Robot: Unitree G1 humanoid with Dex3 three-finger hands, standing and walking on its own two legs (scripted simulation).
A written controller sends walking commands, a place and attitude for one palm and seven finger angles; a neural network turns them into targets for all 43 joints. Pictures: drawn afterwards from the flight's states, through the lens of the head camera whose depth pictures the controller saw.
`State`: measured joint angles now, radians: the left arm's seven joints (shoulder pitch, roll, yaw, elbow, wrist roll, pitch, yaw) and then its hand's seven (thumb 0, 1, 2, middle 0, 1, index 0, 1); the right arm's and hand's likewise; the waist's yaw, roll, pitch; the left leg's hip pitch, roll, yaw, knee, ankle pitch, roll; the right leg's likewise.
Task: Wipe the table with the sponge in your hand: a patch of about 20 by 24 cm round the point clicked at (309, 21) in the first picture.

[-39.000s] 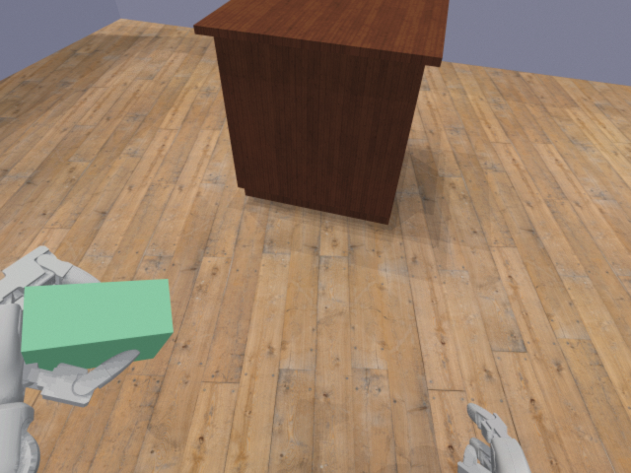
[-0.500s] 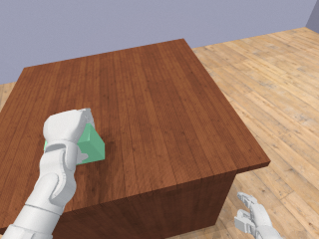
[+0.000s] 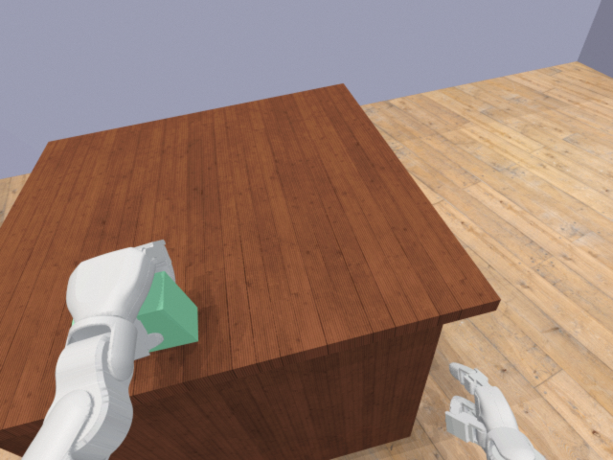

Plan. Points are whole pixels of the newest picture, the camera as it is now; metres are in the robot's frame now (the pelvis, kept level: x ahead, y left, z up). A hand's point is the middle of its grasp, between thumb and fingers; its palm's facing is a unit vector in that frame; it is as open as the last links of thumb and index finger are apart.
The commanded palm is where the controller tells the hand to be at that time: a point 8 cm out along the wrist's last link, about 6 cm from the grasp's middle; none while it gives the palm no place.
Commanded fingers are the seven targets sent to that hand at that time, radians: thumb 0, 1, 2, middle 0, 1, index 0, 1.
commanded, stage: slide across to the third lane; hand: left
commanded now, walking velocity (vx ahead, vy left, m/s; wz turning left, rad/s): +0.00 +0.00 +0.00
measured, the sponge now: (148, 323) +0.25 +0.26 +0.07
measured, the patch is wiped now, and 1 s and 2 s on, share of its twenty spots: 0.60 0.80 0.90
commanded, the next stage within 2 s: wipe forward along the third lane in 0.64 s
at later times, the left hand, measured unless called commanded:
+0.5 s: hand (191, 292) +0.27 +0.18 +0.12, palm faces +0.09 -0.12 -0.99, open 9.3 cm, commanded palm +0.24 +0.18 +0.18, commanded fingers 0.00 0.10 1.30 -1.20 -1.60 -1.20 -1.60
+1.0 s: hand (214, 274) +0.30 +0.17 +0.12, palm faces +0.05 -0.09 -0.99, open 9.3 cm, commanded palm +0.28 +0.17 +0.17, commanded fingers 0.00 0.10 1.30 -1.20 -1.60 -1.20 -1.60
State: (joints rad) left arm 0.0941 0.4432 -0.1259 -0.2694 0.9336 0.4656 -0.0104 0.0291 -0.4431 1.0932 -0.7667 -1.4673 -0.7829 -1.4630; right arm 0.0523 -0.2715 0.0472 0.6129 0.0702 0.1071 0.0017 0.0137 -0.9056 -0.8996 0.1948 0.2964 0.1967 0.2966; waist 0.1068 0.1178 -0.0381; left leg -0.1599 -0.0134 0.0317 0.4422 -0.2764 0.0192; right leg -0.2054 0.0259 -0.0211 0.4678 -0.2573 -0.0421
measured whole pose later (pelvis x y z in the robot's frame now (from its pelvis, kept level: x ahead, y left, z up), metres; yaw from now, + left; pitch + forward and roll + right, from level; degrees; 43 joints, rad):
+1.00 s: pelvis -0.02 -0.04 +0.00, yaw +0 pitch -2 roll +1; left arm -0.26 0.36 -0.31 0.06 0.94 0.56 -0.02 0.01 -0.48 1.10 -0.82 -1.42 -0.83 -1.41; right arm 0.00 -0.27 0.05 0.67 0.08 0.11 -0.03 0.01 -0.91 -0.90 0.19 0.30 0.20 0.30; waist 0.09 0.11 -0.02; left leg -0.12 0.02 0.02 0.38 -0.22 -0.01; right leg -0.18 0.06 -0.03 0.43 -0.21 -0.09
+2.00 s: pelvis -0.02 -0.02 +0.00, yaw +0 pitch +4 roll +1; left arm -0.68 0.41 -0.18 0.68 0.96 0.34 -0.01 0.00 -0.50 1.11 -0.83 -1.42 -0.84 -1.41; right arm 0.15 -0.29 0.03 0.71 0.09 0.11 -0.08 0.01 -0.91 -0.90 0.20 0.30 0.20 0.30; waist 0.01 0.07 -0.07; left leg -0.27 0.01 0.01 0.42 -0.22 0.00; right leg -0.31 0.05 -0.04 0.44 -0.20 -0.07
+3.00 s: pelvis +0.01 +0.01 +0.00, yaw +1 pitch +4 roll +0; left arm -0.58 0.29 -0.32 0.47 0.97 0.55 0.05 0.01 -0.46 1.10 -0.78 -1.47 -0.79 -1.47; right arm 0.06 -0.26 0.04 0.67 0.09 0.19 0.00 0.01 -0.91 -0.90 0.19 0.30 0.20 0.30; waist 0.06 0.08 -0.11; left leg -0.23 -0.03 0.01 0.43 -0.27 0.04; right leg -0.26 0.01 -0.03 0.44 -0.25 -0.02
